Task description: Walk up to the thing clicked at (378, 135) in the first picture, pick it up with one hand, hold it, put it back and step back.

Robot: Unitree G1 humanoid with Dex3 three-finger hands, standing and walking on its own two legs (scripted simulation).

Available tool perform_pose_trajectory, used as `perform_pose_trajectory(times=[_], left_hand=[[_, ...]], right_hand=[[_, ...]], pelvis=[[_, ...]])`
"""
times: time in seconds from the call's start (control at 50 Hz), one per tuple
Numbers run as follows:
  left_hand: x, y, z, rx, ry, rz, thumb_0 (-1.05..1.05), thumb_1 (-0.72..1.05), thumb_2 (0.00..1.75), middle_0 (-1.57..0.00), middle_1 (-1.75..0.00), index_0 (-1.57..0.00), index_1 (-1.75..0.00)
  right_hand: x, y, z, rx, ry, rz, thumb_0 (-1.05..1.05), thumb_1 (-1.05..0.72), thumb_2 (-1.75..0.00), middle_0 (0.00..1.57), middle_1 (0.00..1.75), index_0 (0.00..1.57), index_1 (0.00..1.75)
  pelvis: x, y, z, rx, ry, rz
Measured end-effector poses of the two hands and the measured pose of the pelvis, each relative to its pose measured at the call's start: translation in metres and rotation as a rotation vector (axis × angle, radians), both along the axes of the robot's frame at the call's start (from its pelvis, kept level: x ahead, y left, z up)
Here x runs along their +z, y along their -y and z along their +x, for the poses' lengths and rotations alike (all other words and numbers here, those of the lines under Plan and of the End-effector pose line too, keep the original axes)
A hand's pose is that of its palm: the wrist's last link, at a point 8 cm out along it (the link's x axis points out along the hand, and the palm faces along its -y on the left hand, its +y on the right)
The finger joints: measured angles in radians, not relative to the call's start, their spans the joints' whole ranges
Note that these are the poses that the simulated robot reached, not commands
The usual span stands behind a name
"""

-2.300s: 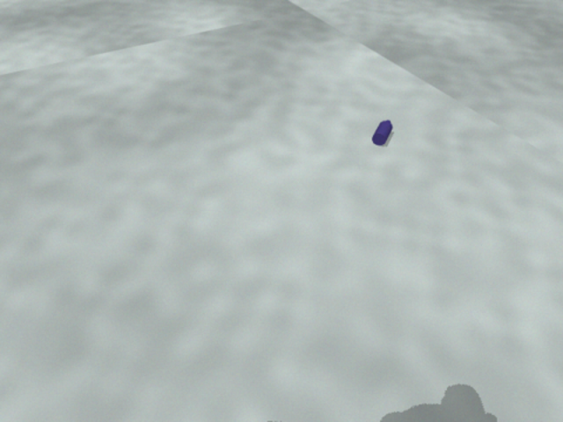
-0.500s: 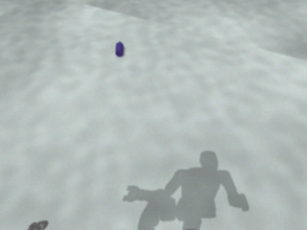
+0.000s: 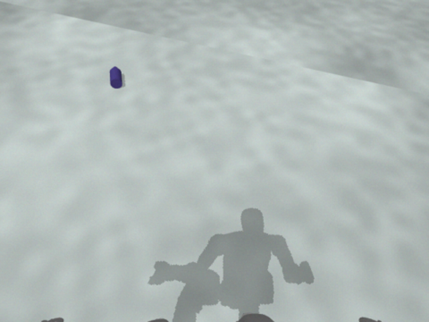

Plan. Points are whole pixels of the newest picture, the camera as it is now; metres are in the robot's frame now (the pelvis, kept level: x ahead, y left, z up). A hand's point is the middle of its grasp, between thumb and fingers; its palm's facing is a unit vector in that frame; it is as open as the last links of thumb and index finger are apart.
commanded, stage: walk up
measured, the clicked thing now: (115, 75) +1.76 +0.66 -0.72
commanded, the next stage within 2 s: stand in 0.68 s
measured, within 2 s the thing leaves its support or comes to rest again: neither
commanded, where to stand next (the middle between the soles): +0.07 +0.01 m, yaw -5 degrees
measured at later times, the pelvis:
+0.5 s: pelvis +0.00 +0.00 +0.01, yaw -6 degrees
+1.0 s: pelvis +0.00 +0.00 +0.02, yaw -5 degrees
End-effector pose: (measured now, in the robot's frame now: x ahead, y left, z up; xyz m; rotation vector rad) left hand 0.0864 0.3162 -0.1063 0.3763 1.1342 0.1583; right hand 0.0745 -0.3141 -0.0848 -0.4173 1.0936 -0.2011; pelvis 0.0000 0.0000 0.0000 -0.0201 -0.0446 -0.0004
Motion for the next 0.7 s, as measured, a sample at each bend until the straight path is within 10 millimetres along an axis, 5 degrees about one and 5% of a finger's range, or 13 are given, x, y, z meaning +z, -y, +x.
perform_pose_trajectory(times=[0.1,0.2,0.42,0.7], left_hand=[[0.0,0.008,-0.011,-0.007,-0.019,0.05,0.0,0.91,0.9,-0.21,-0.3,-0.21,-0.3],[0.003,0.018,-0.017,-0.021,-0.046,0.047,0.01,0.91,0.9,-0.21,-0.3,-0.21,-0.3],[-0.001,0.028,0.016,-0.046,0.003,-0.01,0.01,0.91,0.9,-0.21,-0.3,-0.21,-0.3],[0.013,0.032,0.042,-0.085,-0.014,-0.02,0.0,0.91,0.9,-0.21,-0.3,-0.21,-0.3]], right_hand=[[-0.017,0.024,-0.004,-0.045,-0.012,0.001,0.01,-0.9,-0.89,0.2,0.3,0.21,0.3],[-0.026,0.022,-0.003,-0.082,-0.017,0.033,0.01,-0.91,-0.89,0.2,0.3,0.2,0.3],[-0.028,-0.011,-0.018,-0.105,-0.038,0.105,0.01,-0.9,-0.89,0.2,0.3,0.2,0.3],[-0.017,-0.009,-0.028,-0.177,-0.053,0.104,0.01,-0.9,-0.89,0.2,0.3,0.2,0.3]], pelvis=[[-0.01,0.013,0.0,-0.023,0.007,-0.018],[-0.007,0.012,0.002,-0.051,0.004,0.007],[0.001,0.005,0.001,-0.084,0.016,0.022],[0.016,-0.001,0.001,-0.114,0.012,0.028]])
